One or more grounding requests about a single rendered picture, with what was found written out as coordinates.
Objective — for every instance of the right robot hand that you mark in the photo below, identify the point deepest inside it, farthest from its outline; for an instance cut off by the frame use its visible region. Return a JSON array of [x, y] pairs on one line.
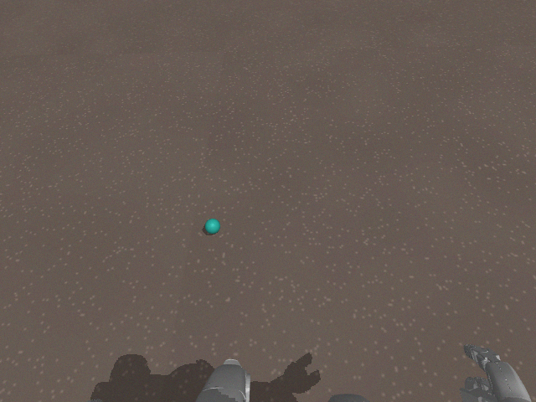
[[502, 381]]

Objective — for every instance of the ball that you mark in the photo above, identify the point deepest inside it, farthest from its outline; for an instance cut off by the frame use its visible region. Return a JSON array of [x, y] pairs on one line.
[[212, 226]]

